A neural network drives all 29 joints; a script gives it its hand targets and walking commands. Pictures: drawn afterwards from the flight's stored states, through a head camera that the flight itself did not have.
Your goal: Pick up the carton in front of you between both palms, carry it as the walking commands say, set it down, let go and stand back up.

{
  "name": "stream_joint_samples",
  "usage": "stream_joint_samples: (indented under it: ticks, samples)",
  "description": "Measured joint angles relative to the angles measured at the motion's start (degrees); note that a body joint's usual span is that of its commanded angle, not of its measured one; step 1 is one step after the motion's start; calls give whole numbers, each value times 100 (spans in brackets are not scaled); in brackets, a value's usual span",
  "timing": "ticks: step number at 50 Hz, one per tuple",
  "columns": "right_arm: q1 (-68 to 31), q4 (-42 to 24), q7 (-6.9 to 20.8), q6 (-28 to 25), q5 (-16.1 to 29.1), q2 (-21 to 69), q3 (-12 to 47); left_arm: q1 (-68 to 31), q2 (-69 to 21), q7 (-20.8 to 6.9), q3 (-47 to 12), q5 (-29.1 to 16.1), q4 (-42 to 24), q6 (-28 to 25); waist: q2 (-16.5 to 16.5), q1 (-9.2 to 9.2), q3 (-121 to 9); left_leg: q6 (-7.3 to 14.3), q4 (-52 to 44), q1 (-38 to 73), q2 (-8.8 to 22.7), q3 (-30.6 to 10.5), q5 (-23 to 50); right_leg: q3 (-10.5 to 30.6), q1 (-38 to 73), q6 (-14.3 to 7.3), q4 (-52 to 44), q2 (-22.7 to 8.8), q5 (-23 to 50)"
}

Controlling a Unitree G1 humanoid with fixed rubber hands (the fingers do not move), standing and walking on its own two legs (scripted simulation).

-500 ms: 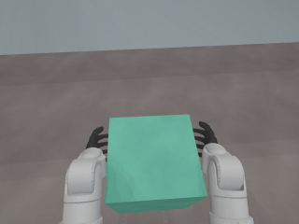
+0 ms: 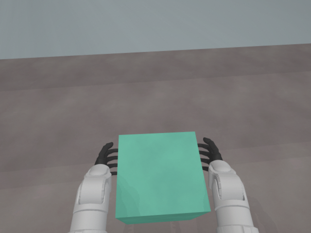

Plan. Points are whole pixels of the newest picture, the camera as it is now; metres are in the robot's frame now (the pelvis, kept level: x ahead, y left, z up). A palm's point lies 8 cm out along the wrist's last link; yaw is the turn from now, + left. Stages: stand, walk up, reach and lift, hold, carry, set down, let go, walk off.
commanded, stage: carry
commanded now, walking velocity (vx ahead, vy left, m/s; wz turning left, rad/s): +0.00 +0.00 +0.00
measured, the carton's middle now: (158, 181) +0.29 +0.00 -0.07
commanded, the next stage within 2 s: hold in 1.18 s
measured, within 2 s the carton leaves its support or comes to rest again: neither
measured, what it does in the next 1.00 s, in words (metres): shifts its weight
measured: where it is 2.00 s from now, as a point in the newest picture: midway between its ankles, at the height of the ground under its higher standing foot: outside the picture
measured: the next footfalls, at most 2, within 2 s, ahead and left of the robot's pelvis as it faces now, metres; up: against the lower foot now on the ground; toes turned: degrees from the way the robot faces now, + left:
none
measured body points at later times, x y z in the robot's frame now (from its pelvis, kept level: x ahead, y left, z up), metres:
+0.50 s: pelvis -0.04 +0.00 +0.00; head -0.06 +0.00 +0.45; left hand +0.26 +0.14 +0.03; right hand +0.26 -0.15 +0.04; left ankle +0.02 +0.11 -0.73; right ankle -0.09 -0.10 -0.73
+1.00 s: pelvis -0.05 -0.01 +0.00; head -0.07 -0.01 +0.45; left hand +0.25 +0.14 +0.03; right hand +0.25 -0.16 +0.04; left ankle +0.02 +0.12 -0.73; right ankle -0.09 -0.10 -0.73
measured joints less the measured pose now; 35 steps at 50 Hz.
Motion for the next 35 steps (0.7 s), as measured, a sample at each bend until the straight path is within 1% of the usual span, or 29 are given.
stream_joint_samples:
  ticks: [4, 8, 14, 19, 35]
  samples:
    - [-152, 418, 33, -397, -63, 26, -149, -168, -25, -21, 189, 72, 435, -412, 10, 2, 34, 4, -59, 8, 19, -3, 102, -10, -17, -19, -6, 19, 72]
    - [-244, 500, 11, -561, -57, 45, -213, -279, -46, 3, 285, 70, 535, -590, 23, 15, 53, 9, -133, -16, 32, -6, 216, -20, -71, -38, -14, 34, 148]
    - [-205, 222, -19, -368, 22, 38, -155, -243, -40, 29, 224, -17, 262, -411, 34, 35, 5, 12, -211, -61, 45, -9, 342, -31, -156, -58, -2, 47, 222]
    - [-172, 264, 17, -231, -18, 31, -161, -207, -33, -12, 200, 15, 297, -274, 35, 38, -64, 9, -254, -66, 58, -14, 411, -40, -181, -73, -2, 60, 265]
    - [-183, 224, 5, -195, -4, 33, -148, -220, -35, 15, 197, 25, 243, -243, 37, 25, 2, -2, -339, -167, 101, -36, 605, -62, -348, -129, 65, 96, 367]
